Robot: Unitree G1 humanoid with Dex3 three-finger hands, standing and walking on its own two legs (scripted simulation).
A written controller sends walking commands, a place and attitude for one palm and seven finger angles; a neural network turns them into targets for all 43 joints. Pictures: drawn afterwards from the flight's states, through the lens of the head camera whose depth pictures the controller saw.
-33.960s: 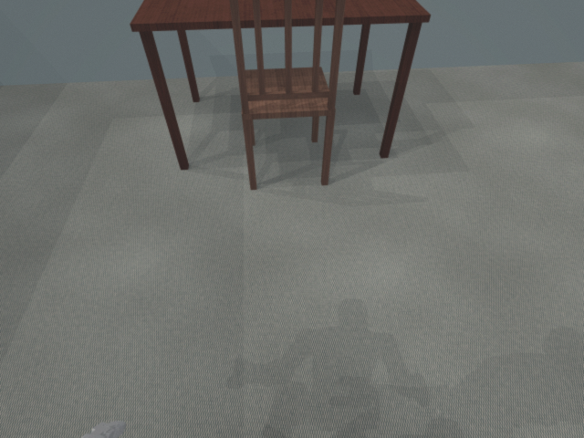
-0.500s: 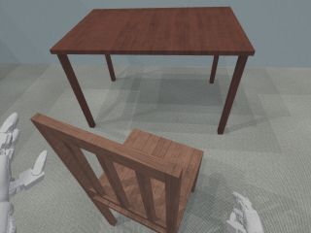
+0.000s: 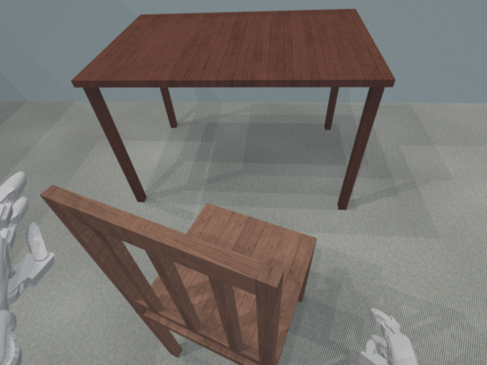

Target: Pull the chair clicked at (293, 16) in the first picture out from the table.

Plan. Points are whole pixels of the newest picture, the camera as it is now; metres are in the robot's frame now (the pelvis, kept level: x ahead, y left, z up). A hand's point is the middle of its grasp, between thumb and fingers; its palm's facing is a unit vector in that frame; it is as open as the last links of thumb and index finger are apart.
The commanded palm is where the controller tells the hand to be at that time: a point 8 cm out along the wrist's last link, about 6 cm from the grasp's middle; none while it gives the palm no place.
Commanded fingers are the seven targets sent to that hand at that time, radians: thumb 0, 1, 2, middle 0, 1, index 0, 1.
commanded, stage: step back with the hand held close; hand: left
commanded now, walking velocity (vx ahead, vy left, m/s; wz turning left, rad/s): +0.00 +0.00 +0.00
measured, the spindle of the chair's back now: (178, 294) +0.26 +0.17 -0.07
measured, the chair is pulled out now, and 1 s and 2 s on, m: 0.62 0.62 0.62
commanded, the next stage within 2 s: stop stepping back and stand still in 1.32 s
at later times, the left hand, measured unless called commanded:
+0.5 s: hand (26, 304) +0.14 +0.26 +0.16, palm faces +0.42 -0.73 -0.54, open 7.4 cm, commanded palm +0.08 +0.29 +0.18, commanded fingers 0.00 0.90 0.90 -0.20 -0.30 -0.20 -0.30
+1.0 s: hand out of the picture +0.04 +0.28 +0.17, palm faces +0.53 -0.67 -0.53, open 7.4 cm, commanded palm -0.02 +0.31 +0.18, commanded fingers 0.00 0.90 0.90 -0.20 -0.30 -0.20 -0.30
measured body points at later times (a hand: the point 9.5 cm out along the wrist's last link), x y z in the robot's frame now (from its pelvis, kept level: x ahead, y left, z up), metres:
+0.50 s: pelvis -0.06 +0.00 +0.00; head -0.04 -0.02 +0.44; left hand +0.11 +0.30 +0.19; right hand +0.12 -0.24 -0.10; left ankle -0.05 +0.13 -0.74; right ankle -0.02 -0.15 -0.74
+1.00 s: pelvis -0.14 +0.00 -0.02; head -0.12 +0.00 +0.43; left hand +0.01 +0.32 +0.20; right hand +0.04 -0.22 -0.12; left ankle -0.06 +0.13 -0.73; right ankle -0.02 -0.14 -0.74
